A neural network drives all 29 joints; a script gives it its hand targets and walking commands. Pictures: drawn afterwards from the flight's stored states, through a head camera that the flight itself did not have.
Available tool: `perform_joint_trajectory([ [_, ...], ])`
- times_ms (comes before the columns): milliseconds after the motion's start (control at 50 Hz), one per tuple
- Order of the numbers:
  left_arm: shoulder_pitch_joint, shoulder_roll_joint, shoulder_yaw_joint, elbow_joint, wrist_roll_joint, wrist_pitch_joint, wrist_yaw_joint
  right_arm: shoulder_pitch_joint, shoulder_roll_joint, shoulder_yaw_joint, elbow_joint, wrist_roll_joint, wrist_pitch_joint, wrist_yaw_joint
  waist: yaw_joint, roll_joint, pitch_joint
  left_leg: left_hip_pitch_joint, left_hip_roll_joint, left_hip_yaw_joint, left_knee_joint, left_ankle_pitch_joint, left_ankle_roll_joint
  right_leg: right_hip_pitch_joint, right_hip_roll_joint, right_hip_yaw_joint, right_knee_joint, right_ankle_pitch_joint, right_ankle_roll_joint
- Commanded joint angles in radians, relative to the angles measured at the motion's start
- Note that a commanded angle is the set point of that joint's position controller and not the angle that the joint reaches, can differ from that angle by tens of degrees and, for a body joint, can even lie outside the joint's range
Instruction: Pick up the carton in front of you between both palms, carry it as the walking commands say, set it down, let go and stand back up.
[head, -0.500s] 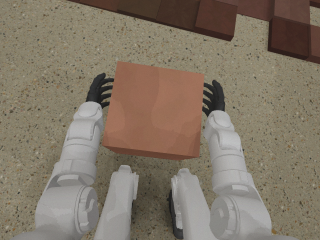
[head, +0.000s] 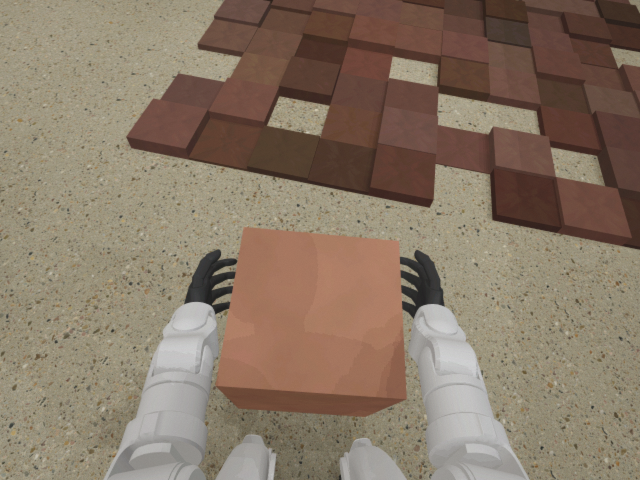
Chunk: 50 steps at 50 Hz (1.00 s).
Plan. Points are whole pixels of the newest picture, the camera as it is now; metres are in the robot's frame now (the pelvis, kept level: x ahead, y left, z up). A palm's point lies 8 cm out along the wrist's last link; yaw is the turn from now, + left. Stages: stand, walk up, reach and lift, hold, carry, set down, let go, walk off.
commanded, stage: reach and lift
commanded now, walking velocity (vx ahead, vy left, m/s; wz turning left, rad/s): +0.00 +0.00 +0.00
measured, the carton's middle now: (311, 332) +0.34 +0.01 -0.11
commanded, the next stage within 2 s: hold in 1.40 s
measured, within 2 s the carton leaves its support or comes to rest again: neither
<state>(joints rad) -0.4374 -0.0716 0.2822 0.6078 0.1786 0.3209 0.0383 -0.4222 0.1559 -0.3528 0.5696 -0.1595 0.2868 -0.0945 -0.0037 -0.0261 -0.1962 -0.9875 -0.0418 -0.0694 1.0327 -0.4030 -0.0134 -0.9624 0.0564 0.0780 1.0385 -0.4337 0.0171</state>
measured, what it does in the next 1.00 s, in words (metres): rises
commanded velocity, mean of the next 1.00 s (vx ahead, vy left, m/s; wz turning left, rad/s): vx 0.00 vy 0.00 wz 0.00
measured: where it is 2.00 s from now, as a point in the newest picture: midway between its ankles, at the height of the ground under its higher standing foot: outside the picture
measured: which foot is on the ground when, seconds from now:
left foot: down 0.00-1.00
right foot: down 0.00-1.00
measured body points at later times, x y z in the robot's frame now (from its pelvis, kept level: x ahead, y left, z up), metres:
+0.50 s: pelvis +0.02 +0.00 +0.08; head -0.02 +0.00 +0.52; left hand +0.32 +0.15 +0.09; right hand +0.33 -0.16 +0.10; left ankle +0.05 +0.12 -0.66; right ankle +0.03 -0.13 -0.66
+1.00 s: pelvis +0.02 +0.00 +0.08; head -0.01 +0.00 +0.53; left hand +0.32 +0.15 +0.10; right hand +0.33 -0.15 +0.10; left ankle +0.05 +0.12 -0.66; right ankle +0.03 -0.13 -0.66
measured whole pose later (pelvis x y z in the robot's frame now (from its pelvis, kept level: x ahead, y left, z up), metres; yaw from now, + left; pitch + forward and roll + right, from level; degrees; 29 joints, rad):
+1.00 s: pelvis +0.02 +0.00 +0.08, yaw +0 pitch -4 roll +0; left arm -0.30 -0.16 0.27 0.35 0.30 0.65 0.00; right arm -0.34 0.17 -0.31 0.39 -0.31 0.60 -0.01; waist 0.00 -0.01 0.01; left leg -0.16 -0.02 -0.07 0.43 -0.20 -0.01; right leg -0.14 0.03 0.10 0.44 -0.23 0.01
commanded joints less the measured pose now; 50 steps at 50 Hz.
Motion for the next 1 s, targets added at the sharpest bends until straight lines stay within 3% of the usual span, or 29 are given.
perform_joint_trajectory([
  [0, -0.537, -1.057, -0.585, -0.074, -0.148, -0.021, -0.236, -0.479, 1.037, 0.631, 0.042, 0.112, 0.026, 0.269, 0.008, 0.043, -0.502, 0.487, -0.08, -0.013, -0.198, 0.308, 0.013, 0.322, 0.075, 0.004, -0.213, 0.282, -0.012],
  [280, -0.373, -1.06, -0.657, -0.25, -0.179, 0.145, -0.258, -0.295, 1.036, 0.689, -0.092, 0.131, 0.193, 0.313, 0.006, 0.027, -0.25, 0.83, -0.049, -0.023, -0.5, 0.459, 0.01, 0.709, 0.036, 0.023, -0.523, 0.458, -0.009],
  [340, -0.359, -1.047, -0.655, -0.284, -0.18, 0.195, -0.262, -0.279, 1.028, 0.687, -0.116, 0.133, 0.242, 0.322, 0.008, 0.022, -0.168, 0.872, -0.045, -0.02, -0.56, 0.432, 0.01, 0.755, 0.031, 0.021, -0.583, 0.442, -0.009],
  [420, -0.361, -1.022, -0.586, -0.262, -0.148, 0.244, -0.271, -0.289, 1.001, 0.619, -0.094, 0.1, 0.288, 0.333, 0.011, 0.012, -0.037, 0.876, -0.044, -0.01, -0.616, 0.31, 0.016, 0.757, 0.024, 0.019, -0.64, 0.328, -0.018],
  [520, -0.458, -1.027, -0.525, -0.225, -0.119, 0.251, -0.292, -0.385, 1.01, 0.557, -0.052, 0.076, 0.292, 0.353, 0.011, 0.014, 0.005, 0.866, -0.039, 0.005, -0.624, 0.192, 0.024, 0.738, 0.013, 0.009, -0.652, 0.207, -0.025],
  [680, -0.551, -1.063, -0.552, -0.252, -0.131, 0.243, -0.301, -0.476, 1.034, 0.581, -0.081, 0.087, 0.284, 0.362, 0.005, 0.02, -0.091, 0.903, -0.039, 0.007, -0.615, 0.212, 0.02, 0.773, 0.017, 0.002, -0.642, 0.222, -0.021],
  [980, -0.435, -1.046, -0.568, -0.314, -0.137, 0.279, -0.281, -0.374, 0.986, 0.596, -0.148, 0.093, 0.314, 0.359, 0.01, 0.032, -0.095, 0.984, -0.039, 0.0, -0.657, 0.371, 0.005, 0.839, 0.032, 0.001, -0.672, 0.364, -0.016],
])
